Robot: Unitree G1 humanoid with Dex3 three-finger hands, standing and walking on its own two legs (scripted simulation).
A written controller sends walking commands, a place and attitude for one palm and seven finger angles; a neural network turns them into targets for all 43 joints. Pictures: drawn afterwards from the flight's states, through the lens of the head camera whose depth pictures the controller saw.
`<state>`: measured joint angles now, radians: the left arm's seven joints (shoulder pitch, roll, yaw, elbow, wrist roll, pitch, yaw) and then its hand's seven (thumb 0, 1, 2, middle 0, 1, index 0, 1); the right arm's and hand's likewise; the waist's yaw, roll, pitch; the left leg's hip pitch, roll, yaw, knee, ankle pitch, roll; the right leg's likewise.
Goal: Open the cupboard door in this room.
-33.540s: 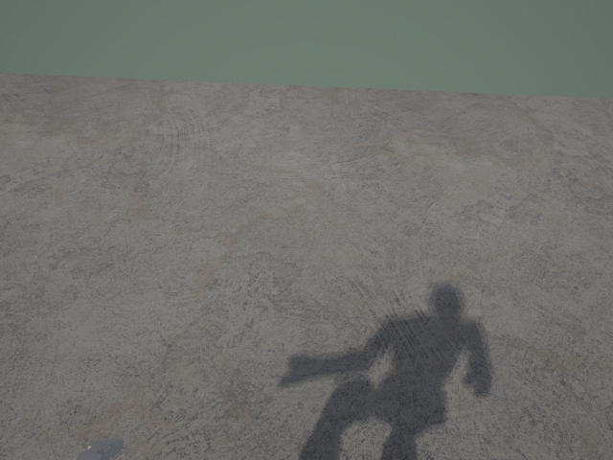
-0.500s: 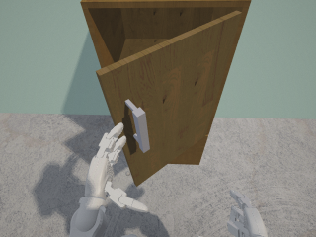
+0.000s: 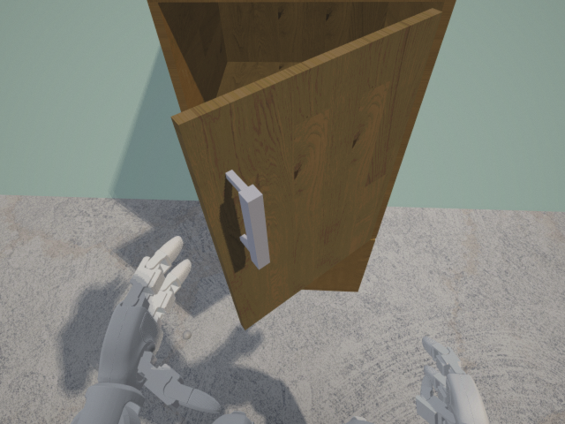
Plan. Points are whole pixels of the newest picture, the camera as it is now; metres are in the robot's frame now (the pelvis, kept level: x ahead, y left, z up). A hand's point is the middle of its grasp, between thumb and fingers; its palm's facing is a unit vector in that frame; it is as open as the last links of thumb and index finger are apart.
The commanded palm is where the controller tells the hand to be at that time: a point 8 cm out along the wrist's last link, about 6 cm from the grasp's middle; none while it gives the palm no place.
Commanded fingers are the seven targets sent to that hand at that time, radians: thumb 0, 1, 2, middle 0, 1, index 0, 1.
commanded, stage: draw the hand back to the body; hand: left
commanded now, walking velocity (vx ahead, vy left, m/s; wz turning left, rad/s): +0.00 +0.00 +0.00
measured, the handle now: (248, 222) +0.37 +0.08 +0.09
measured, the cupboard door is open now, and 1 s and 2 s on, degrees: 40 40 40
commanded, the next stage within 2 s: step back with the hand held close in 1.54 s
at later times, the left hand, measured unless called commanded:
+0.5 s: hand (105, 325) +0.20 +0.20 +0.13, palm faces +0.04 -0.99 -0.12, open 16.1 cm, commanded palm +0.17 +0.25 +0.15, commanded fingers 0.00 -0.22 0.42 -0.16 -0.30 -0.16 -0.30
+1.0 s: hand (18, 270) +0.23 +0.27 +0.19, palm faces +0.36 -0.84 -0.41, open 11.0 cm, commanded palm +0.18 +0.31 +0.21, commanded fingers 0.00 0.65 0.80 -0.19 -0.30 -0.19 -0.30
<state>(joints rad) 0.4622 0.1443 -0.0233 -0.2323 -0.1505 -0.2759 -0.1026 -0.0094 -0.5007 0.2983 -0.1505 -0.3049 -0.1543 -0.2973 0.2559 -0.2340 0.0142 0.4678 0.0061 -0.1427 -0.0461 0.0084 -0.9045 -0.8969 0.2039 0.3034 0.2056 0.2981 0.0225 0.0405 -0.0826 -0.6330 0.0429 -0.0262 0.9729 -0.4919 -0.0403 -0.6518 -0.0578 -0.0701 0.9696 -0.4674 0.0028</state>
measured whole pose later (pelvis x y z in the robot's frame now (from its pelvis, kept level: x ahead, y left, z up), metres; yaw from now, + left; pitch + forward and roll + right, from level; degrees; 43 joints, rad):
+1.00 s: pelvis +0.03 +0.03 +0.06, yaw -2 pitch -3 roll -1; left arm 0.49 0.32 0.25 -0.42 -0.02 -0.07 0.13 0.00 0.32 0.65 -0.19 -0.31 -0.19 -0.30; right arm 0.21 -0.21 0.05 0.62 -0.01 -0.17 -0.09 0.01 -0.90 -0.90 0.21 0.30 0.21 0.30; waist 0.07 0.05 0.01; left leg -0.12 0.02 0.04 0.49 -0.32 0.00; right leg -0.14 -0.06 -0.03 0.46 -0.26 0.05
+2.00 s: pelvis -0.02 +0.03 +0.06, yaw -4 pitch +0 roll +0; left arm 0.57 0.42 0.39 -0.49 -0.03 -0.14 0.11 0.02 0.89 0.90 -0.21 -0.31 -0.22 -0.30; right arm 0.15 -0.24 -0.01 0.55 0.00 -0.03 -0.09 0.01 -0.90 -0.90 0.20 0.30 0.21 0.30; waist 0.01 0.01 0.07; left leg -0.23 0.03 0.07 0.46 -0.22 0.00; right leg -0.25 -0.05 0.00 0.41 -0.14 0.05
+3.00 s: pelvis -0.27 +0.03 +0.05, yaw +0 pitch +0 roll -4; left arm 0.49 0.42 0.45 -0.60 -0.04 -0.20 0.17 0.02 0.89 0.90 -0.21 -0.31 -0.21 -0.30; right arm 0.16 -0.13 0.01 0.61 -0.01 -0.18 -0.04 0.01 -0.90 -0.90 0.21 0.30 0.21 0.30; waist 0.04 -0.01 0.02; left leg -0.45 0.11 0.07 0.42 -0.04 0.02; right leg -0.28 0.05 -0.03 0.97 -0.57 0.02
